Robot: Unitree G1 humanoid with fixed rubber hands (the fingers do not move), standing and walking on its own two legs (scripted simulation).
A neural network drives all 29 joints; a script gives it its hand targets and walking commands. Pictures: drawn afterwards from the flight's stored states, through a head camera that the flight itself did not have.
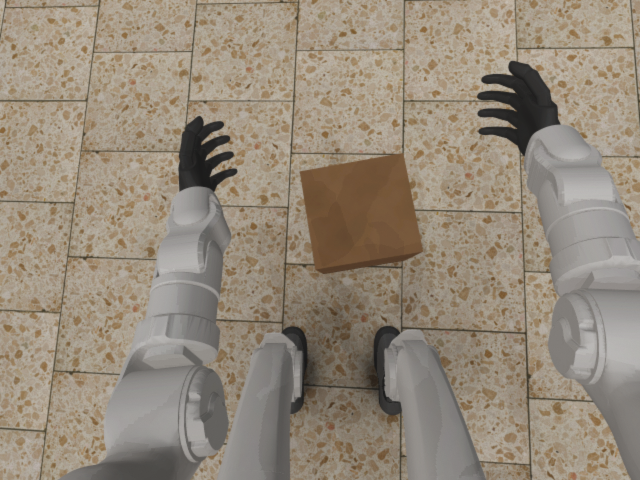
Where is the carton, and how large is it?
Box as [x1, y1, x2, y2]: [300, 153, 422, 273]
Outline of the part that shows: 402,153 300,171 315,269 322,273 399,261 404,260 422,251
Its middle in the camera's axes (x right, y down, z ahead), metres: +0.09 -0.03 +0.88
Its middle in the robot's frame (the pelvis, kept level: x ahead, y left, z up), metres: +0.47 -0.03 -0.52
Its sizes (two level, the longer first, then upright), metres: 0.210 0.200 0.250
